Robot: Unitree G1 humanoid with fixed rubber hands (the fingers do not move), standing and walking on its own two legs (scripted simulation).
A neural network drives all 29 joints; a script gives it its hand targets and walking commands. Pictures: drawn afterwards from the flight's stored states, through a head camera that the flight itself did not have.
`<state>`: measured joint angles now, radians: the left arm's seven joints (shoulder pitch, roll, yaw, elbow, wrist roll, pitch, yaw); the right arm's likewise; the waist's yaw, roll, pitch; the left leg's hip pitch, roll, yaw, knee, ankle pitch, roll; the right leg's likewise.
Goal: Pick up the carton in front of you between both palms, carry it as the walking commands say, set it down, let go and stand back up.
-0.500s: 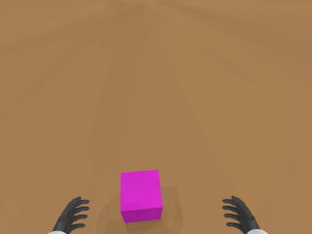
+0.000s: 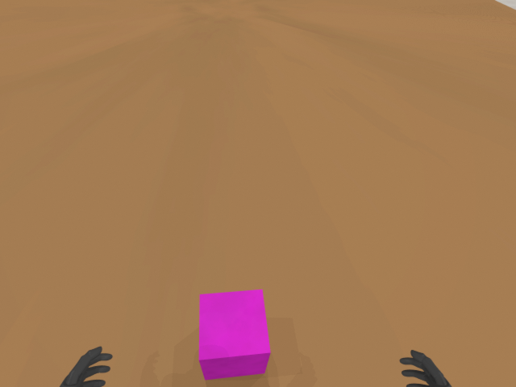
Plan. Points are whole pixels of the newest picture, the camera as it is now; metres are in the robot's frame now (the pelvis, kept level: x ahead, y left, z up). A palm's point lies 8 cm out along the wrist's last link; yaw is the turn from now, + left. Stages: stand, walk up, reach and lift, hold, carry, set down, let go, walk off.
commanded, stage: stand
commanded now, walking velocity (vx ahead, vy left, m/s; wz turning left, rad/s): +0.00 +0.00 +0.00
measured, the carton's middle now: (233, 335) +0.42 +0.05 -0.65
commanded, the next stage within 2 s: none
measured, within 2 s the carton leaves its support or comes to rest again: neither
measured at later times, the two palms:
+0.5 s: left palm out of the picture +0.12 +0.30 -0.09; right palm out of the picture +0.12 -0.28 -0.08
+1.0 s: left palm out of the picture +0.08 +0.31 -0.10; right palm out of the picture +0.08 -0.30 -0.09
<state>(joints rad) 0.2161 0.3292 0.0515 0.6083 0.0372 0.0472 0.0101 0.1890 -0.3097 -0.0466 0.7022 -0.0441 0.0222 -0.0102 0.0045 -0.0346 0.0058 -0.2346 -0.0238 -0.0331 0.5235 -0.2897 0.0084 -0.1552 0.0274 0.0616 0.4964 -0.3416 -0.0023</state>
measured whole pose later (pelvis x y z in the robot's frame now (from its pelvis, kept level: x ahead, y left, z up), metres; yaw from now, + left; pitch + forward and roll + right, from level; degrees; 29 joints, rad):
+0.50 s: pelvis +0.00 +0.01 +0.00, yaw -1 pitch -1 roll +0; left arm 0.19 0.36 0.02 0.80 0.03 0.01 0.03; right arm 0.14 -0.34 -0.02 0.88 -0.03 0.00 -0.02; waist -0.01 -0.03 0.01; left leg -0.18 -0.03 -0.02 0.46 -0.27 0.02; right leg -0.10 0.01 0.07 0.43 -0.31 0.01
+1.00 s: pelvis -0.01 +0.01 +0.01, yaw +0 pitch -2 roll +0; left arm 0.18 0.38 0.01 0.93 0.03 -0.01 0.02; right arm 0.13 -0.37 -0.01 0.99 -0.02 -0.01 -0.01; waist 0.00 -0.02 0.02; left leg -0.15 -0.03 -0.03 0.39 -0.20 0.02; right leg -0.07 0.01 0.06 0.36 -0.25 0.01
